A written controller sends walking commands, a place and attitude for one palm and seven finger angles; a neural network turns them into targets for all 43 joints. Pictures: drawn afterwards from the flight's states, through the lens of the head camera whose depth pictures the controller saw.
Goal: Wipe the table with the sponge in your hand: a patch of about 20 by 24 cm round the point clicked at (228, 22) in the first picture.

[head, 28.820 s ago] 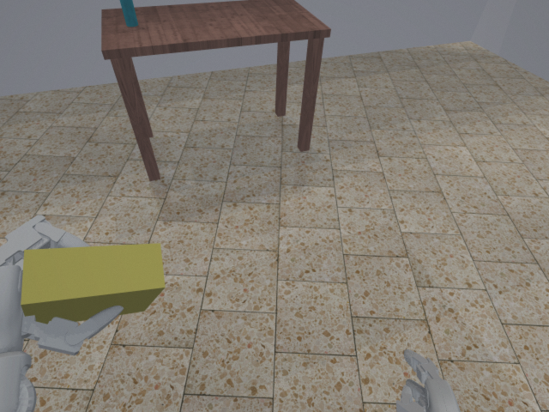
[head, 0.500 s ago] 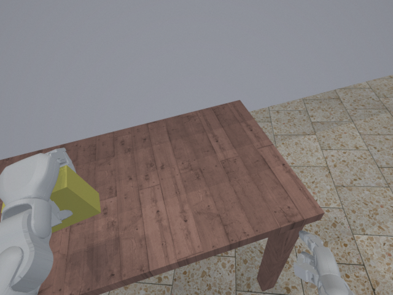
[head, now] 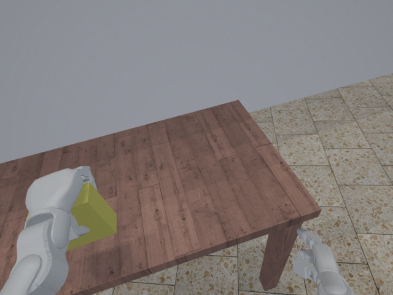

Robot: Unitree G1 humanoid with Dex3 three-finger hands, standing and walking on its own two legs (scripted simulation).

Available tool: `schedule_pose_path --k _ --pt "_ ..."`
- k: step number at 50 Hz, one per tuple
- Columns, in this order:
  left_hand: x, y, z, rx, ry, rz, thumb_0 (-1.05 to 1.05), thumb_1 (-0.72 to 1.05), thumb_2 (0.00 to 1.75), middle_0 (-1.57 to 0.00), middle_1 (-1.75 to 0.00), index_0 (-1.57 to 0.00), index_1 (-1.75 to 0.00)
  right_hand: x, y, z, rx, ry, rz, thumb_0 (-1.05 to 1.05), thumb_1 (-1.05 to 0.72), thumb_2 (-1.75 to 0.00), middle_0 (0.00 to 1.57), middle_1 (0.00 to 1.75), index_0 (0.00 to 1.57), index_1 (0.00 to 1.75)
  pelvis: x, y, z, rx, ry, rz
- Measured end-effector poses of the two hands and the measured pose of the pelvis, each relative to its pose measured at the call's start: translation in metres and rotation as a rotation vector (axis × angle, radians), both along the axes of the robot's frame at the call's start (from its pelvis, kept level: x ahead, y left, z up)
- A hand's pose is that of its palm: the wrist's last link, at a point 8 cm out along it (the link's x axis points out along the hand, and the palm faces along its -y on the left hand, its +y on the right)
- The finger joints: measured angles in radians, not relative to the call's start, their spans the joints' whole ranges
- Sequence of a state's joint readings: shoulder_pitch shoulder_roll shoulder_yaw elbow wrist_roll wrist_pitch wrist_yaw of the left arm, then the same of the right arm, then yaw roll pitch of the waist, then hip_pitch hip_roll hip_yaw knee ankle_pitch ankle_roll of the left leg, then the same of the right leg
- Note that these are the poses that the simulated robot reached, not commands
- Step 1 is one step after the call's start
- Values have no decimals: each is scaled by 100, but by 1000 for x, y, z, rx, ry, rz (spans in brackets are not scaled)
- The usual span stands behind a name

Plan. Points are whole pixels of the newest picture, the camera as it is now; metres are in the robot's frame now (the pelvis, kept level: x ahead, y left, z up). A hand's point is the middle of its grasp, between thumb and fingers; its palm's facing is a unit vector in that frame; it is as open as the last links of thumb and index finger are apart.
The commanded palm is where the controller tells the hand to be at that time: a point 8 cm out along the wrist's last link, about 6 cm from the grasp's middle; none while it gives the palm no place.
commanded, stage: move the sponge above the wiping area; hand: left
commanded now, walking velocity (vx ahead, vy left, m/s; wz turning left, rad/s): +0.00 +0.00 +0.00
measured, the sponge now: (81, 223) +0.22 +0.29 +0.05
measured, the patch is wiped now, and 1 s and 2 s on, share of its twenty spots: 0.00 0.00 0.00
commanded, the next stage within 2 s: none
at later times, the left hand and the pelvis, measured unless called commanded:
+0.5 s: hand (90, 207) +0.24 +0.26 +0.08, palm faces -0.04 -0.09 -0.99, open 9.5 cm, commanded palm +0.21 +0.27 +0.16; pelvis +0.00 +0.00 +0.00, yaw +0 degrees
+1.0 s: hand (87, 201) +0.25 +0.27 +0.08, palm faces +0.03 -0.07 -1.00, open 9.5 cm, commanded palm +0.22 +0.27 +0.14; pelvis +0.01 +0.01 +0.00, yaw +0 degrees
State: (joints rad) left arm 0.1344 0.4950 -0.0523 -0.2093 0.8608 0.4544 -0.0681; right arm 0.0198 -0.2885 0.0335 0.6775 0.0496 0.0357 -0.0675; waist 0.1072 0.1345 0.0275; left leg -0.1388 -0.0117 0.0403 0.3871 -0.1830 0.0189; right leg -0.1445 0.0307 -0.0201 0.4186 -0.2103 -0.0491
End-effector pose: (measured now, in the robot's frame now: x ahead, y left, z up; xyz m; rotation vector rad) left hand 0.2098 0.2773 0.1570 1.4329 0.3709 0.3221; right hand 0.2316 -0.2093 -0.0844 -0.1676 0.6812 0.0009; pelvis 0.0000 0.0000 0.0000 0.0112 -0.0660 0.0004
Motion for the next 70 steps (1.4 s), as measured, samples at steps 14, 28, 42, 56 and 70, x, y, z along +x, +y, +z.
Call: schedule_pose_path --k 14,28,42,56,70 --pt "-5 8 14 43 -127 19 0 -47 105 -80 -140 -81 -140 0 1 1 6 12 0 1 -90 -90 20 29 20 31 4 -1 0 -3 -2 -8" --pt "18 -16 -8 51 -55 -149 0 -48 105 -80 -139 -81 -139 -1 5 2 -26 12 -12 1 -90 -90 20 29 20 31 4 3 1 -4 -2 -11" --pt "14 -6 -34 -33 57 -20 0 -47 106 -80 -140 -80 -140 2 1 3 -17 25 -15 1 -90 -90 20 29 23 33 9 9 1 -3 12 -5" --pt "29 0 -15 23 -84 -18 0 -48 106 -80 -140 -81 -140 1 5 3 -4 27 -36 1 -90 -90 20 29 21 32 10 9 2 -7 13 -8" --pt "20 -18 -36 14 -18 -100 0 -48 106 -80 -140 -81 -140 1 4 4 -21 33 -15 1 -90 -90 20 29 21 32 10 7 2 -7 10 -10"
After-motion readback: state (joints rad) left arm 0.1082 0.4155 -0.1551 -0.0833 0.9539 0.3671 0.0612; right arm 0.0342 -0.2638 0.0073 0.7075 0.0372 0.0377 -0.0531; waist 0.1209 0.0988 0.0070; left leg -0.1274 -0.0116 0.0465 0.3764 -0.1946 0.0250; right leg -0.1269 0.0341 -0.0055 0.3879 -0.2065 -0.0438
